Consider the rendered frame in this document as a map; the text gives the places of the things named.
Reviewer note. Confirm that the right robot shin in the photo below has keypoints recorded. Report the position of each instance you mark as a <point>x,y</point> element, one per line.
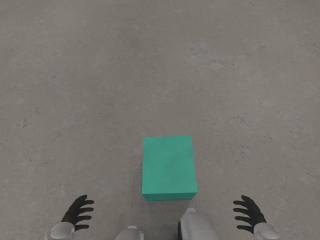
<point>190,210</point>

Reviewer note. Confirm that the right robot forearm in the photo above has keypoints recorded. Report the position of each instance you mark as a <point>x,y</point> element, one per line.
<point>265,231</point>

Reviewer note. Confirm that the right robot hand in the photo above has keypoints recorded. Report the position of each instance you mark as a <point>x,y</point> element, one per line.
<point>252,211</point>

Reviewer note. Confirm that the carton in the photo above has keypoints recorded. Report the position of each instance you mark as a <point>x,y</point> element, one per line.
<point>168,169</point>

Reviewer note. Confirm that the robot left thigh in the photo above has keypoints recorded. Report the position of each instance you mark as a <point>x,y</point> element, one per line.
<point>130,234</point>

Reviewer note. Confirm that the left robot hand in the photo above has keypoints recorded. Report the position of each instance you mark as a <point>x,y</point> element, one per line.
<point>75,209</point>

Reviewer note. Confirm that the left robot forearm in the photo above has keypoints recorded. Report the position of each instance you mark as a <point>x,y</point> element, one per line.
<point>61,231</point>

